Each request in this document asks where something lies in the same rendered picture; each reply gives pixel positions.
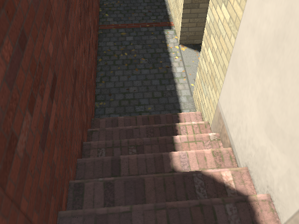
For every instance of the stairs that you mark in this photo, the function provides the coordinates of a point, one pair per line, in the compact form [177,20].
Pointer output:
[161,169]

